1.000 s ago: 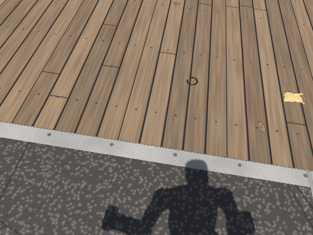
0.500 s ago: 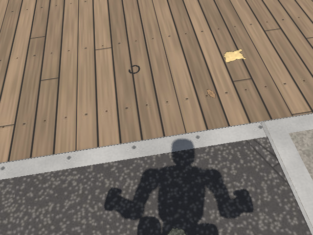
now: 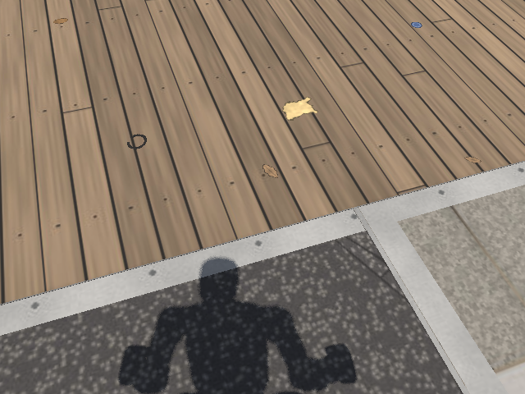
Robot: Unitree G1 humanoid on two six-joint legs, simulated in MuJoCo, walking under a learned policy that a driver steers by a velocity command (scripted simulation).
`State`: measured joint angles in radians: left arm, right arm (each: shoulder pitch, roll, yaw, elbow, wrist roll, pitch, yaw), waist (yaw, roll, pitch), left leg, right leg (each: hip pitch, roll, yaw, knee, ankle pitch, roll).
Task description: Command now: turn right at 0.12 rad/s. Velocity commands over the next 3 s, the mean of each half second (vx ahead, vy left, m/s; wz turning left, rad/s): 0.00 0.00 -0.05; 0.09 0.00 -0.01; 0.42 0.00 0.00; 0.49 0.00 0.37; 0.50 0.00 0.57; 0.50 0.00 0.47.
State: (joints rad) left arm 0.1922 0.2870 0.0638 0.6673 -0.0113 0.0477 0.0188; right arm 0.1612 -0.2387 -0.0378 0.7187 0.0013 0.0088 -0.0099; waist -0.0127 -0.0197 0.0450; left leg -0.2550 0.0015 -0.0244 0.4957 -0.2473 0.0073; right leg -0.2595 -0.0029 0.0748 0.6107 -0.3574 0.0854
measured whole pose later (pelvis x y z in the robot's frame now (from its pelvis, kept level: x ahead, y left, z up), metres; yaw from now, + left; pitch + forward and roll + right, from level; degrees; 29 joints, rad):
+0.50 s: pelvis +0.00 -0.03 +0.00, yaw +0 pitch -2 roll +0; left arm 0.22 0.22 0.02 0.76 0.01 0.00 0.01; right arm 0.21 -0.26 -0.04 0.86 -0.01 0.00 -0.03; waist -0.02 0.00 0.04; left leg -0.22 0.04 -0.03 0.51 -0.27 -0.05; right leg -0.18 0.03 0.06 0.53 -0.32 -0.01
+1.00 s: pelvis +0.04 +0.00 -0.01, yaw +0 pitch -1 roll +0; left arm 0.35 0.25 0.04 0.92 -0.03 -0.02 0.02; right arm 0.28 -0.24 -0.05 0.99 0.02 -0.08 0.00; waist 0.00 -0.03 0.00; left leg -0.24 -0.01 0.04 0.57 -0.32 0.06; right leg -0.16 0.00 0.07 0.56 -0.39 -0.02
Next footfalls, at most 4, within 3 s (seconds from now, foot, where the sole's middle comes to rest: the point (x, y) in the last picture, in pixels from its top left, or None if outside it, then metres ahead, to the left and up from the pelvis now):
0.02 right None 0.02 -0.14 -0.78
1.46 right None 0.43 -0.13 -0.77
2.00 left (208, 299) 0.73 0.15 -0.77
2.44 right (257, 221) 1.04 0.01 -0.82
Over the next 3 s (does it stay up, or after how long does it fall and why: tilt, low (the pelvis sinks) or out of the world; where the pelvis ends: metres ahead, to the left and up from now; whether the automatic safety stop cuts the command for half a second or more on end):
stays up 1.12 0.21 -0.13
